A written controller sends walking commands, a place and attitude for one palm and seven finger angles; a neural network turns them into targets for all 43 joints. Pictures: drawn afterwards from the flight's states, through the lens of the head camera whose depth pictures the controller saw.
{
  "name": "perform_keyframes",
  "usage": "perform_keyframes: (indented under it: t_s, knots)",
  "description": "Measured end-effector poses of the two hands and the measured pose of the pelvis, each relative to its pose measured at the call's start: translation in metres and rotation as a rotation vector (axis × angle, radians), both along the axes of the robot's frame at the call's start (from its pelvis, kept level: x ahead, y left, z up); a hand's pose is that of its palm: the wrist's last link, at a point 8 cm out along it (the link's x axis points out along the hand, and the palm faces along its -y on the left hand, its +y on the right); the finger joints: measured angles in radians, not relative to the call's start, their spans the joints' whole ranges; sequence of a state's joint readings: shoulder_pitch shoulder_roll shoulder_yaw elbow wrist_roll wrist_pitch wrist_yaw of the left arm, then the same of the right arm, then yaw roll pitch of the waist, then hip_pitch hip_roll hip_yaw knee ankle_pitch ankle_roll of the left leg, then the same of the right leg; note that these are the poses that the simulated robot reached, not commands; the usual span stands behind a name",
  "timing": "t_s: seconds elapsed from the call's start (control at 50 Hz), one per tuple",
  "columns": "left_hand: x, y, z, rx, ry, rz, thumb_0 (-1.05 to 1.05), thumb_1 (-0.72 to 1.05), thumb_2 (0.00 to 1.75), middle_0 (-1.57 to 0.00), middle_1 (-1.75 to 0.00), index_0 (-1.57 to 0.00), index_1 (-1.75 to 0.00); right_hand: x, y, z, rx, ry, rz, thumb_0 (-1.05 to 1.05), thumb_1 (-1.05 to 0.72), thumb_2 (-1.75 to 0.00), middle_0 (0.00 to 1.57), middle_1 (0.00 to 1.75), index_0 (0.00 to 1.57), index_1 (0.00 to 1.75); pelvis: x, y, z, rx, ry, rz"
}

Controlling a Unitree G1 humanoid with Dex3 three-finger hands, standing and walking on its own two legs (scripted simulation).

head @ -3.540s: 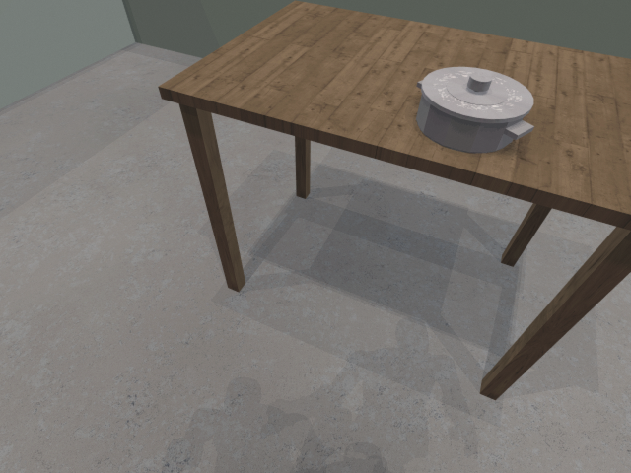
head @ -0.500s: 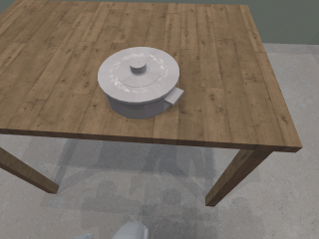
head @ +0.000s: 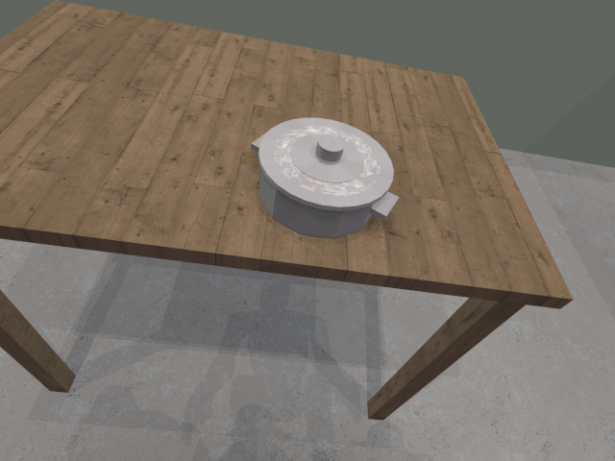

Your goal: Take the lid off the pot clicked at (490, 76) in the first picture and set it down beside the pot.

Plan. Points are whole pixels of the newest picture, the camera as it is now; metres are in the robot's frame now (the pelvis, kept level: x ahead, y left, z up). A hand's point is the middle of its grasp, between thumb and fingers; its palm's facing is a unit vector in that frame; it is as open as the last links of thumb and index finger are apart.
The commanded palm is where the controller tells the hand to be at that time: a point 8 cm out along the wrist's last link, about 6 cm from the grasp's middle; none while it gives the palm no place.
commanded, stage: come to a stop and stand still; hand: left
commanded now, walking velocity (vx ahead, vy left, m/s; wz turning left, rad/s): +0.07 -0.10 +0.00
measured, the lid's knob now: (330, 147) +0.52 +0.02 +0.14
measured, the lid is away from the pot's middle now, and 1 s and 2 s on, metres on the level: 0.00 0.00 0.00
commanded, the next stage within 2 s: look again from close up in 0.84 s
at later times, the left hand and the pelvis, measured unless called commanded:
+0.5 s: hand out of the picture +0.00 +0.10 -0.19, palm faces +0.05 -0.98 -0.19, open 7.3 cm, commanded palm none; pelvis -0.01 -0.07 -0.01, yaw +1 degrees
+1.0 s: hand out of the picture -0.02 +0.08 -0.19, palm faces +0.07 -0.98 -0.17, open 7.4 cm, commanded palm none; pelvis +0.00 -0.07 -0.01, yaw +0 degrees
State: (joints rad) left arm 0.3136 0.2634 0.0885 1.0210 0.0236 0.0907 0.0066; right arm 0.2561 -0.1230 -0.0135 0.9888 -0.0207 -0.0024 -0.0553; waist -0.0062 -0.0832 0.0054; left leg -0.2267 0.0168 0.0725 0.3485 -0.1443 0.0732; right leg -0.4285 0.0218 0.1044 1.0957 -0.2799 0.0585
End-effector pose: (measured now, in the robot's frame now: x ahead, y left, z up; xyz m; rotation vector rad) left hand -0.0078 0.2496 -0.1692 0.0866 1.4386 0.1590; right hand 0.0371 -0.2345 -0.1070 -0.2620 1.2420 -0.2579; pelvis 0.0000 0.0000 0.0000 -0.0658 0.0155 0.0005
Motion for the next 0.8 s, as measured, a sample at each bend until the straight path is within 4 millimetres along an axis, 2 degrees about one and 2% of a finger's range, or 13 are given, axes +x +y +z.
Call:
perform_keyframes:
  t_s: [0.1, 0.2, 0.28, 0.36, 0.44, 0.54, 0.62, 0.8]
  knots:
    - [-0.013, -0.008, 0.001, -0.013, 0.034, -0.012, 0.00, 0.91, 0.90, -0.20, -0.30, -0.20, -0.30, -0.050, -0.004, -0.001, 0.003, 0.101, -0.064, 0.00, -0.91, -0.90, 0.20, 0.30, 0.21, 0.30, -0.006, -0.003, 0.002, 0.000, 0.014, -0.002]
    - [-0.010, -0.024, 0.006, -0.014, 0.020, -0.036, 0.01, 0.91, 0.90, -0.20, -0.30, -0.20, -0.30, -0.092, -0.009, -0.008, 0.038, 0.185, -0.116, 0.00, -0.90, -0.90, 0.20, 0.30, 0.21, 0.30, -0.012, -0.012, 0.002, 0.011, 0.019, 0.006]
    - [0.001, -0.043, 0.011, -0.002, -0.027, -0.048, 0.01, 0.91, 0.90, -0.20, -0.30, -0.20, -0.30, -0.113, -0.015, -0.019, 0.087, 0.233, -0.132, 0.01, -0.90, -0.90, 0.20, 0.30, 0.21, 0.30, -0.016, -0.026, 0.000, 0.028, 0.017, 0.017]
    - [0.007, -0.067, 0.011, 0.029, -0.085, -0.052, 0.00, 0.91, 0.90, -0.20, -0.30, -0.20, -0.30, -0.120, -0.027, -0.040, 0.145, 0.252, -0.139, 0.01, -0.90, -0.90, 0.20, 0.30, 0.21, 0.30, -0.018, -0.046, -0.010, 0.087, 0.010, 0.009]
    - [-0.001, -0.087, 0.016, 0.047, -0.071, -0.034, 0.01, 0.93, 0.90, -0.20, -0.30, -0.20, -0.30, -0.112, -0.034, -0.051, 0.192, 0.250, -0.116, 0.01, -0.90, -0.90, 0.20, 0.30, 0.20, 0.30, -0.014, -0.060, -0.010, 0.072, -0.003, 0.014]
    - [-0.006, -0.106, 0.010, 0.029, -0.057, -0.009, 0.01, 0.93, 0.90, -0.20, -0.30, -0.20, -0.30, -0.085, -0.039, -0.057, 0.201, 0.210, -0.079, 0.01, -0.91, -0.90, 0.20, 0.30, 0.20, 0.30, -0.004, -0.070, -0.014, 0.050, -0.006, 0.017]
    - [-0.013, -0.120, 0.006, 0.006, -0.028, 0.014, 0.01, 0.93, 0.90, -0.20, -0.30, -0.20, -0.30, -0.060, -0.042, -0.055, 0.186, 0.187, -0.045, 0.01, -0.91, -0.90, 0.20, 0.30, 0.20, 0.30, 0.001, -0.077, -0.014, 0.065, -0.013, 0.021]
    - [-0.026, -0.136, 0.005, -0.026, 0.027, 0.032, 0.01, 0.91, 0.90, -0.20, -0.30, -0.20, -0.30, -0.024, -0.065, -0.051, 0.131, 0.143, -0.018, 0.02, -0.93, -0.90, 0.20, 0.30, 0.20, 0.30, 0.005, -0.079, -0.013, 0.073, -0.024, 0.016]
